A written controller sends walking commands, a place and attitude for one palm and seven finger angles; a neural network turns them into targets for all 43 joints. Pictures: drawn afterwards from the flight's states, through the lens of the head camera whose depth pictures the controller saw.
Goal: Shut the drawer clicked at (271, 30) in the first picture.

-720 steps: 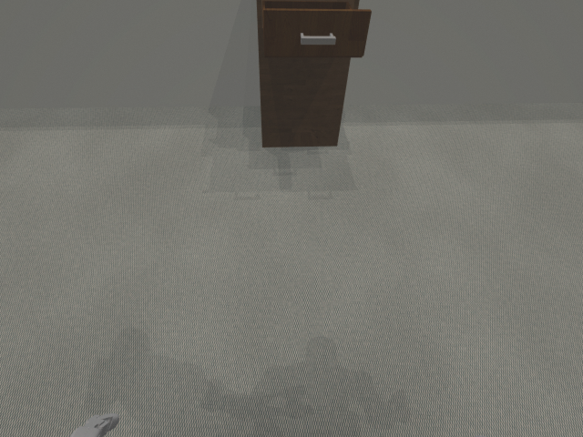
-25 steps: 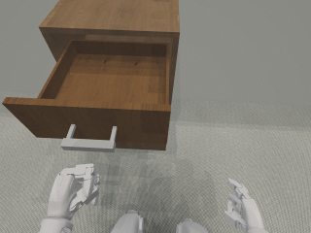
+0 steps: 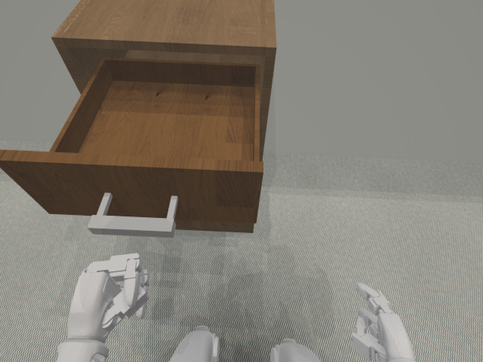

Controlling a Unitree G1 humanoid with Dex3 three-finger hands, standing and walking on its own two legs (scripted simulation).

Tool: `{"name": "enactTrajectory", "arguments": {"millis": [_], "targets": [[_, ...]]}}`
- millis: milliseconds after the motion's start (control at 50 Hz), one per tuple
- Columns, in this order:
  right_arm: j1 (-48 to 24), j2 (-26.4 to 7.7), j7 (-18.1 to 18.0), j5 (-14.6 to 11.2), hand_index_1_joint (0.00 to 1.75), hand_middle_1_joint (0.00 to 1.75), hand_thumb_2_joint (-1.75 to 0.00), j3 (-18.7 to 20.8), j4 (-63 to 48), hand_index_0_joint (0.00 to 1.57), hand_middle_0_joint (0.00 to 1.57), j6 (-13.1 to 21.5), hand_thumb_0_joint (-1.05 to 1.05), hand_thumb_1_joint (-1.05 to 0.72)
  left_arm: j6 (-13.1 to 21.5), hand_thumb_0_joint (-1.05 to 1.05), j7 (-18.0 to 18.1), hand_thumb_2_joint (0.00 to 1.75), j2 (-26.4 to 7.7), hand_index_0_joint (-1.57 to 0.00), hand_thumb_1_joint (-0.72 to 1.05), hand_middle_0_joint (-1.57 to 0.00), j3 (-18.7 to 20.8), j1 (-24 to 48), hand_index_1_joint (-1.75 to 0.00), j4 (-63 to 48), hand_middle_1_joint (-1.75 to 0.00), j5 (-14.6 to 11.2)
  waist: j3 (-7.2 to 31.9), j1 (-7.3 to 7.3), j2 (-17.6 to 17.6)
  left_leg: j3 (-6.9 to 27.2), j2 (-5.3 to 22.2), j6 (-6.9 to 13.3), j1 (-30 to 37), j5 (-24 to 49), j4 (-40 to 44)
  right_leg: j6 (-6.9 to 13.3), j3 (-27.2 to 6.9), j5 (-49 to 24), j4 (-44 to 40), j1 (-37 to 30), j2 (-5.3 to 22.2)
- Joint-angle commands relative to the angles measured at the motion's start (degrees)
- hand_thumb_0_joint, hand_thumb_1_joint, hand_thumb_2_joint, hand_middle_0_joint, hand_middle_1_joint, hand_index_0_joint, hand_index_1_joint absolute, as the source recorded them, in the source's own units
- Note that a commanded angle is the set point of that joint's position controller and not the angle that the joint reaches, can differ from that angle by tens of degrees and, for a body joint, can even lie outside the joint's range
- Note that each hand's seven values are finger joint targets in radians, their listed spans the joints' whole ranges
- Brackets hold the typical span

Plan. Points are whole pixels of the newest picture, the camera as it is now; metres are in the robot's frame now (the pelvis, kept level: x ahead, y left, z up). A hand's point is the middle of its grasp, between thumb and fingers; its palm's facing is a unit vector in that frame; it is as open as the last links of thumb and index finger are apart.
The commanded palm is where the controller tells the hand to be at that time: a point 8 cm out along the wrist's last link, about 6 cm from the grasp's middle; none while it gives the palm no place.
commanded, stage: push the drawer shut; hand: left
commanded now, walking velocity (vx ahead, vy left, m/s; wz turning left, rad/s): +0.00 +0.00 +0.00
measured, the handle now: (136, 213) +0.33 +0.19 +0.05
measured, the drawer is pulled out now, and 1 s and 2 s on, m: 0.29 0.22 0.10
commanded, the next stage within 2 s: none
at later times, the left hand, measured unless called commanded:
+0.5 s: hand (146, 260) +0.26 +0.15 +0.05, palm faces -0.01 -1.00 -0.05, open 3.0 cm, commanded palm +0.25 +0.21 +0.06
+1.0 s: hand (155, 221) +0.32 +0.16 +0.05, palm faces -0.02 -1.00 -0.04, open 2.9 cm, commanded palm +0.31 +0.21 +0.06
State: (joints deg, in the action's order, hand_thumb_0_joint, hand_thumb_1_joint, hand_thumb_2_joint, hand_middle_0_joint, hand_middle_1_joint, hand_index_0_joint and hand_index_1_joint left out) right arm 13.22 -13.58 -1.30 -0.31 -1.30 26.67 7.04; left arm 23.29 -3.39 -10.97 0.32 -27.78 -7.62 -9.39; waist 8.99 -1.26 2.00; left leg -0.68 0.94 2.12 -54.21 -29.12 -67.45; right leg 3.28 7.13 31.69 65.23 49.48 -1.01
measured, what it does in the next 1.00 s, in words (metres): stands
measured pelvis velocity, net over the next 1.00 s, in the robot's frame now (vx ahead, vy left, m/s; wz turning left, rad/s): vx -0.01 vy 0.01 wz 0.00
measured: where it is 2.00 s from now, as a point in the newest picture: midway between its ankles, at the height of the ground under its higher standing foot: outside the picture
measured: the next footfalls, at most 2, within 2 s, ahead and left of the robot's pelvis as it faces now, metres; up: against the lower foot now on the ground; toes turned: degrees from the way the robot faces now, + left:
none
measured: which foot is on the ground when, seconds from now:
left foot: down 0.00-1.00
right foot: down 0.00-1.00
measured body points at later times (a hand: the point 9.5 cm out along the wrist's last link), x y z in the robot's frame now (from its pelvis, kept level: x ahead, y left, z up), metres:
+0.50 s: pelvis +0.01 +0.00 +0.00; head +0.08 +0.00 +0.45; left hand +0.25 +0.21 +0.06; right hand +0.17 -0.24 -0.08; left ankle +0.03 +0.10 -0.65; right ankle +0.00 -0.09 -0.65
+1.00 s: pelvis -0.01 +0.01 +0.01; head +0.07 +0.01 +0.45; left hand +0.32 +0.21 +0.06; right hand +0.15 -0.23 -0.08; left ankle +0.03 +0.10 -0.65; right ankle +0.00 -0.09 -0.65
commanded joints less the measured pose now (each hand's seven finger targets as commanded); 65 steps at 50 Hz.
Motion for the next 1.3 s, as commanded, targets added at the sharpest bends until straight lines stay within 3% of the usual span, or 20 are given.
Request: {"name": "enactTrajectory", "arguments": {"millis": [0,80,180,280,300,400,480,540,560,600,680,740,780,860,880,960,1060,1120,1180,1280], "targets": [[-2.43,-6.39,-0.20,-0.53,0.30,0.30,-0.90,2.98,-8.80,0.20,0.20,2.88,0.00,-0.90,4.71,0.00,-0.53,0.90,-2.37,-1.40,0.90,-1.40,1.27,1.32,-1.60,-12.56,-1.60,-0.60,10.99,-0.93,1.62,3.75,-0.24,-0.37,12.16,12.13,9.77,-1.50,-4.57,-12.09,-10.43,-4.58,-0.28],[-2.18,-7.18,-0.46,-0.63,0.30,0.30,-0.90,3.01,-8.73,0.20,0.20,2.39,0.00,-0.90,2.02,0.00,-1.72,0.90,-3.20,-1.40,0.90,-1.40,1.20,3.08,-1.60,-9.59,-1.60,-0.38,9.92,-1.83,-1.66,3.83,-0.28,-0.12,10.28,10.88,9.41,-1.84,-4.90,-11.73,-11.15,-4.92,-0.21],[-1.97,-7.37,-1.06,-0.43,0.30,0.30,-0.90,2.76,-8.60,0.20,0.20,2.10,0.00,-0.90,1.65,0.00,-1.10,0.90,-6.95,-1.40,0.90,-1.40,5.17,9.63,-1.60,-10.18,-1.60,-0.55,11.13,-1.10,-0.68,3.45,-0.36,-0.11,9.72,10.43,8.93,-1.73,-5.83,-10.72,-11.24,-5.60,-0.17],[-1.68,-7.01,-0.61,-0.25,0.30,0.30,-0.90,2.62,-7.89,0.20,0.20,2.42,0.00,-0.90,2.44,0.00,-0.26,0.90,-6.03,-1.40,0.90,-1.40,6.15,9.94,-1.60,-9.43,-1.60,-1.60,14.69,-0.02,1.57,3.25,-0.51,-0.34,12.36,15.75,9.28,-1.53,-5.41,-16.82,-10.43,-8.24,-0.15],[-1.32,-7.01,-0.47,-0.37,0.30,0.30,-0.90,2.53,-7.71,0.20,0.20,2.34,0.00,-0.90,2.03,0.00,-0.56,0.90,-5.05,-1.40,0.90,-1.40,5.31,10.10,-1.60,-7.78,-1.60,-1.64,14.24,-0.65,0.24,3.16,-0.44,-0.34,12.34,16.08,9.36,-1.74,-5.32,-17.81,-10.63,-8.42,-0.09],[-1.41,-7.86,-0.44,-0.63,0.30,0.30,-0.90,2.44,-6.92,0.20,0.20,1.98,0.00,-0.90,-0.10,0.00,-2.67,0.90,-4.60,-1.40,0.90,-1.40,3.57,14.88,-1.60,-2.44,-1.60,-1.42,11.05,-1.94,-0.63,3.05,-0.49,-0.20,10.44,12.76,9.72,-2.08,-5.98,-14.95,-12.14,-7.31,0.10],[-1.11,-8.40,-0.94,-0.67,0.30,0.30,-0.90,2.66,-5.98,0.20,0.20,1.93,0.00,-0.90,0.16,0.00,-2.97,0.90,-7.24,-1.40,0.90,-1.40,6.41,19.91,-1.60,-1.90,-1.60,-1.91,11.98,-2.15,-1.16,3.14,-0.41,-0.14,10.72,12.85,9.62,-2.04,-5.98,-14.68,-12.25,-7.48,0.09],[-1.24,-8.11,-0.81,-0.64,0.30,0.30,-0.90,2.69,-5.46,0.20,0.20,2.31,0.00,-0.90,0.83,0.00,-2.83,0.90,-5.12,-1.40,0.90,-1.40,4.55,22.35,-1.60,-1.65,-1.60,-1.96,13.07,-2.09,1.02,3.43,-0.39,-0.31,12.90,13.70,10.14,-1.92,-5.32,-15.13,-11.76,-6.43,0.19],[-1.03,-8.22,-0.81,-0.63,0.30,0.30,-0.90,2.72,-5.35,0.20,0.20,2.26,0.00,-0.90,0.95,0.00,-2.48,0.90,-5.38,-1.40,0.90,-1.40,4.85,23.09,-1.60,-1.30,-1.60,-1.92,13.43,-1.99,0.02,3.55,-0.34,-0.32,13.02,13.87,10.36,-1.92,-5.12,-15.13,-11.75,-6.74,0.18],[-1.40,-8.23,-0.79,-0.59,0.30,0.30,-0.90,2.51,-4.76,0.20,0.20,2.20,0.00,-0.90,0.89,0.00,-2.03,0.90,-4.56,-1.40,0.90,-1.40,3.24,27.47,-1.60,-0.04,-1.60,-1.39,12.92,-2.92,0.76,3.82,-0.33,-0.18,13.39,12.62,10.32,-1.97,-5.10,-13.45,-11.92,-5.00,0.11],[-1.53,-8.79,-1.10,-0.61,0.30,0.30,-0.90,2.48,-3.61,0.20,0.20,1.87,0.00,-0.90,0.75,0.00,-1.21,0.90,-7.04,-1.40,0.90,-1.40,5.18,33.87,-1.60,3.57,-1.60,-0.54,12.67,-2.99,-0.54,4.19,-0.20,-0.08,12.34,10.22,10.66,-1.85,-5.38,-10.34,-12.29,-4.40,0.03],[-1.72,-8.56,-0.96,-0.70,0.30,0.30,-0.90,2.38,-3.21,0.20,0.20,1.67,0.00,-0.90,0.14,0.00,-1.41,0.90,-6.04,-1.40,0.90,-1.40,4.58,36.60,-1.60,6.01,-1.60,-0.73,13.89,-2.53,1.21,4.10,-0.41,-0.27,13.74,9.85,11.45,-1.81,-5.46,-10.04,-12.75,-4.83,0.18],[-1.65,-8.88,-1.02,-0.74,0.30,0.30,-0.90,2.45,-2.97,0.20,0.20,1.30,0.00,-0.90,-0.42,0.00,-1.27,0.90,-8.35,-1.40,0.90,-1.40,6.89,37.47,-1.60,7.61,-1.60,-0.80,15.13,-2.09,0.35,3.81,-0.40,-0.16,13.57,10.81,11.48,-1.82,-5.83,-11.08,-13.04,-6.38,0.15],[-1.62,-8.59,-0.78,-0.87,0.30,0.30,-0.90,2.23,-2.75,0.20,0.20,0.83,0.00,-0.90,-1.04,0.00,-1.28,0.90,-7.13,-1.40,0.90,-1.40,6.36,41.10,-1.60,9.70,-1.60,-1.28,15.42,-1.87,1.18,3.89,-0.37,-0.51,15.16,11.45,12.57,-1.77,-5.49,-11.91,-13.36,-6.88,0.19],[-1.37,-8.84,-0.77,-0.82,0.30,0.30,-0.90,2.20,-2.53,0.20,0.20,0.63,0.00,-0.90,-1.20,0.00,-1.18,0.90,-7.30,-1.40,0.90,-1.40,6.44,41.17,-1.60,11.53,-1.60,-1.12,14.51,-2.44,-0.73,3.92,-0.25,-0.29,14.29,11.36,12.47,-1.91,-5.42,-11.81,-13.60,-6.71,0.05],[-1.22,-8.76,-0.56,-0.89,0.30,0.30,-0.90,2.04,-1.73,0.20,0.20,0.26,0.00,-0.90,-0.46,0.00,-0.52,0.90,-5.91,-1.40,0.90,-1.40,5.25,47.99,-1.60,14.72,-1.60,-0.69,12.50,-3.10,0.25,4.57,-0.10,-0.59,14.66,9.05,13.11,-1.80,-4.98,-9.50,-13.49,-4.07,0.09],[-0.28,-9.02,-0.19,-0.62,0.30,0.30,-0.90,2.44,-1.15,0.20,0.20,-0.18,0.00,-0.90,0.96,0.00,0.60,0.90,-5.64,-1.40,0.90,-1.40,4.70,52.96,-1.60,16.38,-1.60,0.47,16.02,-3.13,1.63,5.08,0.09,-0.81,17.93,11.56,13.17,-1.64,-4.66,-11.36,-12.49,-3.31,0.13],[0.51,-9.32,0.02,-0.45,0.30,0.30,-0.90,2.72,-0.75,0.20,0.20,-0.84,0.00,-0.90,1.06,0.00,0.81,0.90,-7.43,-1.40,0.90,-1.40,6.82,52.46,-1.60,18.32,-1.60,0.61,18.14,-2.57,0.45,4.65,0.00,-0.77,18.00,13.60,12.88,-1.72,-5.08,-13.43,-12.55,-5.05,0.03],[0.99,-9.42,0.00,-0.55,0.30,0.30,-0.90,2.69,-0.15,0.20,0.20,-1.49,0.00,-0.90,1.23,0.00,0.75,0.90,-8.31,-1.40,0.90,-1.40,7.60,54.55,-1.60,21.09,-1.60,0.73,17.16,-2.99,-1.05,4.62,0.10,-0.70,16.93,13.82,12.91,-1.70,-5.01,-13.90,-12.42,-5.29,-0.22],[1.80,-9.53,0.23,-0.57,0.30,0.30,-0.90,2.72,0.63,0.20,0.20,-2.10,0.00,-0.90,1.82,0.00,0.81,0.90,-8.29,-1.40,0.90,-1.40,7.57,60.18,-1.60,23.90,-1.60,0.92,16.35,-3.63,0.33,5.06,0.20,-0.86,17.61,13.49,13.14,-1.58,-4.82,-13.24,-12.34,-3.61,-0.33]]}}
